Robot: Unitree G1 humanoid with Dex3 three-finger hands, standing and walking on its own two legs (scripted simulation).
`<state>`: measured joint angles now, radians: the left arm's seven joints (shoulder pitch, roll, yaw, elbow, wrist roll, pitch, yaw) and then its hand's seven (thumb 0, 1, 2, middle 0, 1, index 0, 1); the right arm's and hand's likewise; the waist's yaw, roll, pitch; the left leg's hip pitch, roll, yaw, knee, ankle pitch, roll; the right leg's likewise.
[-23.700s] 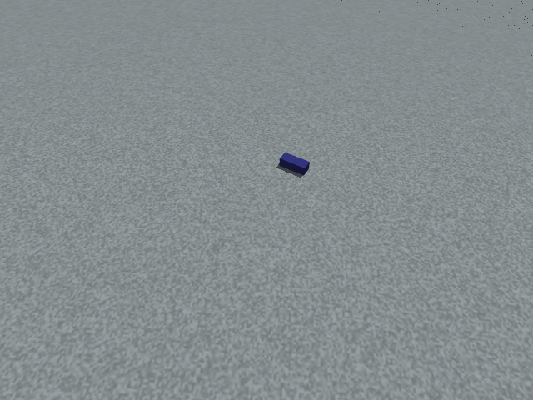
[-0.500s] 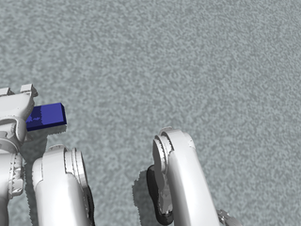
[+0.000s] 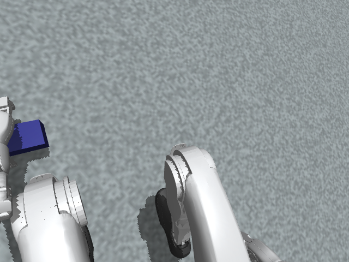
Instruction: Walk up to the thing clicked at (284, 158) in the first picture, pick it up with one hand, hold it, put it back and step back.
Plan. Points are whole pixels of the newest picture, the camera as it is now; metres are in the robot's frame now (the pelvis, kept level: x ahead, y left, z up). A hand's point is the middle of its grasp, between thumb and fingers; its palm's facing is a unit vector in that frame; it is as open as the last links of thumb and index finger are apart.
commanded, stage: rest palm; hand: left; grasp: from above
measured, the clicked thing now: (7, 141) +0.42 +0.29 -0.26
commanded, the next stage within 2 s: close in 0.78 s
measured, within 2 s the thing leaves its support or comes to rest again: neither
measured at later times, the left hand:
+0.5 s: hand (4, 144) +0.41 +0.29 -0.23, palm faces -0.43 -0.12 -0.89, open 14.1 cm
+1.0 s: hand (4, 146) +0.40 +0.29 -0.24, palm faces -0.43 -0.11 -0.89, open 13.8 cm
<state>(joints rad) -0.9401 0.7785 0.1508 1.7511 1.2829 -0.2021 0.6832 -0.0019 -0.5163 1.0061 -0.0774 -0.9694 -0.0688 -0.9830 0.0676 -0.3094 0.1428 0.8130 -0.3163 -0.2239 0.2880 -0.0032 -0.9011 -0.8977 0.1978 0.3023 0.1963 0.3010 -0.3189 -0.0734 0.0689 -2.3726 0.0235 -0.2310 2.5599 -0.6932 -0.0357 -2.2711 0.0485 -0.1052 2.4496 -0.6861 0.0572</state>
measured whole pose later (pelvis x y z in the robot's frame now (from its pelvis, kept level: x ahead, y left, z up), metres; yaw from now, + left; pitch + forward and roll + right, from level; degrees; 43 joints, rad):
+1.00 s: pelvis +0.00 +0.01 +0.01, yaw -3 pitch +26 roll -13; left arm -0.91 0.82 0.05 1.75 1.26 -0.22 0.77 0.00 -0.46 0.97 -0.10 -1.02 -0.10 -1.02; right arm 0.03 -0.32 0.21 0.81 -0.32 -0.33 0.36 0.00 -0.91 -0.90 0.20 0.30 0.20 0.30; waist -0.31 -0.12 0.13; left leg -2.33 0.02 -0.29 2.58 -0.72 -0.03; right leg -2.21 0.06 -0.15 2.42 -0.69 0.07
